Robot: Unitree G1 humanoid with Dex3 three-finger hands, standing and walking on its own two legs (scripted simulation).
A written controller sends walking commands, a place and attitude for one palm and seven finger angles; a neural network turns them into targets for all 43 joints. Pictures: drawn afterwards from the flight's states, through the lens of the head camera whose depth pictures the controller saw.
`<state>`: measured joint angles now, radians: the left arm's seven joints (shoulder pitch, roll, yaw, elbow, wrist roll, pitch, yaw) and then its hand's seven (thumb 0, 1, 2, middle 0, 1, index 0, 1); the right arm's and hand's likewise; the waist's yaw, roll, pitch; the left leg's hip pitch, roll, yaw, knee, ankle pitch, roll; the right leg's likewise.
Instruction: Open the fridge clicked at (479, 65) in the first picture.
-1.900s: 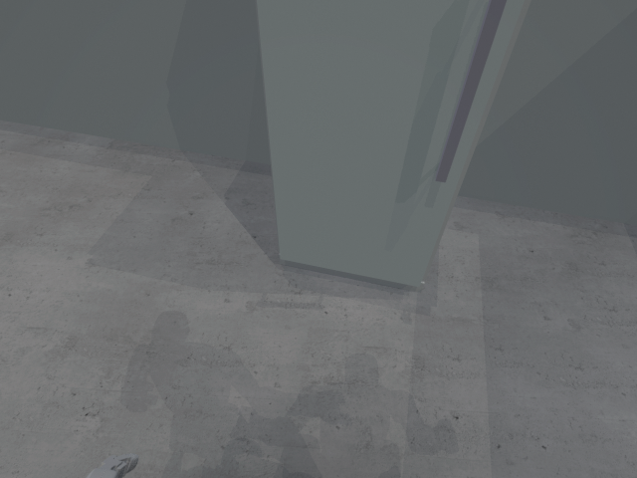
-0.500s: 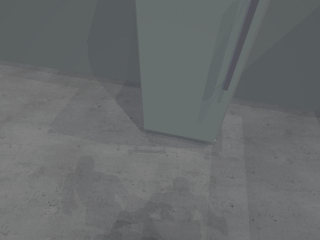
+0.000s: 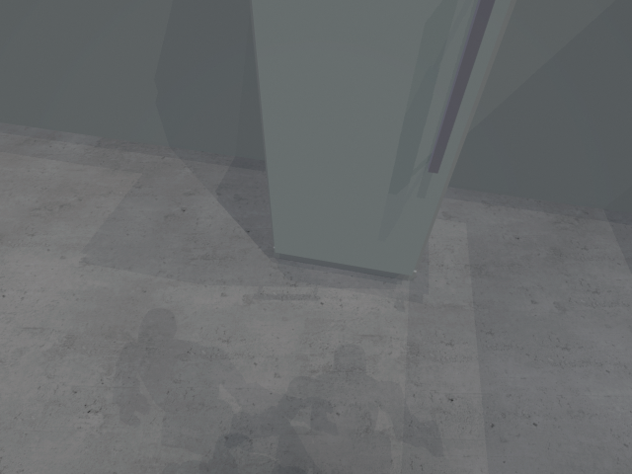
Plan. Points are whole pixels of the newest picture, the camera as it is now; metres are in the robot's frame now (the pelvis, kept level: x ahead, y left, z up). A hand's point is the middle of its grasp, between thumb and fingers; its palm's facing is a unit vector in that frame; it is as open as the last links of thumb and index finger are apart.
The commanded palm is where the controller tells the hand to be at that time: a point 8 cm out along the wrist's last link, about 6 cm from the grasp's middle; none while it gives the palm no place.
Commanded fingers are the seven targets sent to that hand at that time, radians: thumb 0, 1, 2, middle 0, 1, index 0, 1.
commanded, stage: turn to face it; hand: right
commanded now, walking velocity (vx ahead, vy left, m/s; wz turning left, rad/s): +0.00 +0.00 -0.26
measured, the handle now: (460, 75) +0.88 -0.26 +0.09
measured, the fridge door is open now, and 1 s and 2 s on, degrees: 0 0 0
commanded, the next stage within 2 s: take the last steps up to it in 0.20 s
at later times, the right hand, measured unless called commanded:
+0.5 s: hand out of the picture -0.02 -0.21 -0.19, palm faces +0.15 +0.96 -0.22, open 7.4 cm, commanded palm none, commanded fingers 0.00 -0.90 -0.90 0.20 0.30 0.20 0.30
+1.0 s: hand (474, 456) +0.20 -0.23 -0.18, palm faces +0.09 +0.99 -0.13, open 7.4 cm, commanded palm none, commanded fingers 0.00 -0.90 -0.90 0.20 0.30 0.20 0.30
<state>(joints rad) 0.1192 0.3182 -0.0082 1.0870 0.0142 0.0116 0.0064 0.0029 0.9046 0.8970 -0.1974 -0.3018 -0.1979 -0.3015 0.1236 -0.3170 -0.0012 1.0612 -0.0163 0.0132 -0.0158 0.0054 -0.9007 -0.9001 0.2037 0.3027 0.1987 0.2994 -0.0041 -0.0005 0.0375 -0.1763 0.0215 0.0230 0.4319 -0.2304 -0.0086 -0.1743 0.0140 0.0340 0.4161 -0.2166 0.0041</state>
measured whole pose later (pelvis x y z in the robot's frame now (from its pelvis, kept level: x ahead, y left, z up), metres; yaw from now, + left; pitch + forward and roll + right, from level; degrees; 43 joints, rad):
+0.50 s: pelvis +0.00 -0.01 -0.01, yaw -7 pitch +0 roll +1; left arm 0.27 0.19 0.02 1.04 0.03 0.04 0.00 0.00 0.91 0.90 -0.20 -0.30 -0.20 -0.30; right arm 0.30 -0.23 -0.04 1.05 -0.03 0.02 -0.02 0.01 -0.90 -0.90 0.20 0.30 0.20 0.30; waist -0.02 0.03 0.00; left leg -0.23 0.07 0.13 0.53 -0.29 -0.01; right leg -0.36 0.01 0.01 0.75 -0.41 -0.02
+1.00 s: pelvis +0.15 -0.06 -0.01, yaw -7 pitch +0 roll +1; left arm 0.50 0.07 0.00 1.16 0.03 -0.07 0.04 0.00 0.90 0.90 -0.20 -0.30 -0.20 -0.30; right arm 0.15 -0.17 -0.05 1.05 -0.03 0.01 0.02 0.01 -0.91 -0.90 0.20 0.30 0.19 0.30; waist 0.06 0.02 0.06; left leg -0.58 0.08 0.10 0.80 -0.19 -0.01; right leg 0.09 0.00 -0.11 0.28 -0.38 -0.03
